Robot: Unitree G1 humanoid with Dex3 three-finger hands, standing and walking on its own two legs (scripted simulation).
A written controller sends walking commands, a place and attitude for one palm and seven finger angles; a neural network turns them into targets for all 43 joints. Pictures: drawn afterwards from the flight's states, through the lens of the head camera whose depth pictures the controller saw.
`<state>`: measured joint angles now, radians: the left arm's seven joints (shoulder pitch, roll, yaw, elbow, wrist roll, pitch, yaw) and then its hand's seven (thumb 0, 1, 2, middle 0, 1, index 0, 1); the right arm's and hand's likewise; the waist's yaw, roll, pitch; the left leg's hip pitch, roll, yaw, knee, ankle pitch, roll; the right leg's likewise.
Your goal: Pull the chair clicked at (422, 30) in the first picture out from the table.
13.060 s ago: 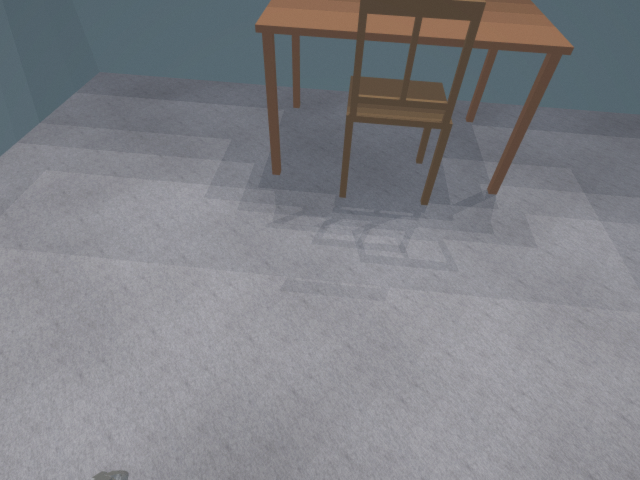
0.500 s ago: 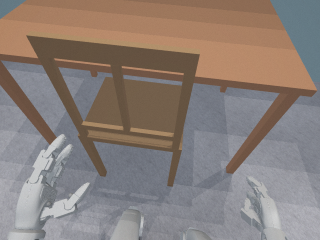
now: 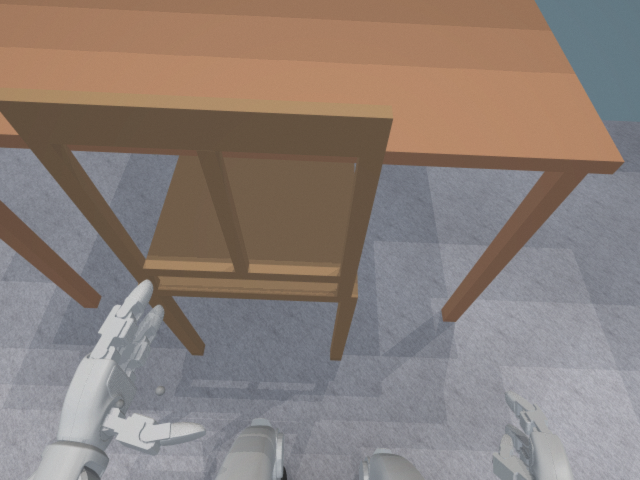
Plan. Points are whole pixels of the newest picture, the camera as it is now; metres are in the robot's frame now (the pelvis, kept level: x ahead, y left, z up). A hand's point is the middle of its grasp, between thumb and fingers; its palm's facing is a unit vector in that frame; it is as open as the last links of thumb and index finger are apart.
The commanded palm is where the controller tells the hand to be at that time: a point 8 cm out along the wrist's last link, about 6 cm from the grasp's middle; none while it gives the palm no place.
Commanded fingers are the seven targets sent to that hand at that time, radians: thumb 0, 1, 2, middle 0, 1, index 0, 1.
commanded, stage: raise the hand toward the chair's back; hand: left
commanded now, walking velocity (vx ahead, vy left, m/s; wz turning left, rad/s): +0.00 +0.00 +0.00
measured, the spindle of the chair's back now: (228, 219) +0.46 +0.16 -0.01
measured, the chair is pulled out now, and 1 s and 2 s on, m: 0.00 0.00 0.00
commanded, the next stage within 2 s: aim the fingers beside a spindle in 1.00 s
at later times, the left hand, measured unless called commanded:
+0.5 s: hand (102, 370) +0.23 +0.23 +0.06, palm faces +0.04 -1.00 -0.08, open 16.9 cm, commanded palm +0.21 +0.28 +0.06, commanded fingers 0.00 -0.50 0.30 -0.06 -0.08 -0.06 -0.08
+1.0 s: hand (133, 368) +0.23 +0.21 +0.05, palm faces -0.01 -1.00 -0.06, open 16.9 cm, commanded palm +0.22 +0.27 +0.06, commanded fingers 0.00 -0.50 0.30 -0.06 -0.08 -0.06 -0.08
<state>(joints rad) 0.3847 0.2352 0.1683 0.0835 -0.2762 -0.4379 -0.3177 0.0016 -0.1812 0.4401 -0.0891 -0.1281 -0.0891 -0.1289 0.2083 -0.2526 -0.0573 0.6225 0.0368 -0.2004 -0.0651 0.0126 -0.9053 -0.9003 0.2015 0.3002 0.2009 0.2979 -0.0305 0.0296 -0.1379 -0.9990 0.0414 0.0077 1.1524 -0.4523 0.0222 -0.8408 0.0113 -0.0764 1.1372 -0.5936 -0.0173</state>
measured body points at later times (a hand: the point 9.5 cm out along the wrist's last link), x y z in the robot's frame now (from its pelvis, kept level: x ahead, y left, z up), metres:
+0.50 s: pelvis -0.01 +0.02 +0.01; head +0.05 +0.04 +0.46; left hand +0.22 +0.29 +0.07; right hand +0.17 -0.21 -0.06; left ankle +0.05 +0.11 -0.65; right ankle -0.02 -0.11 -0.65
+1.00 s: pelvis +0.00 +0.01 +0.01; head +0.06 +0.02 +0.46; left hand +0.23 +0.26 +0.06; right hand +0.17 -0.24 -0.07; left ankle +0.05 +0.11 -0.65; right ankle -0.02 -0.11 -0.65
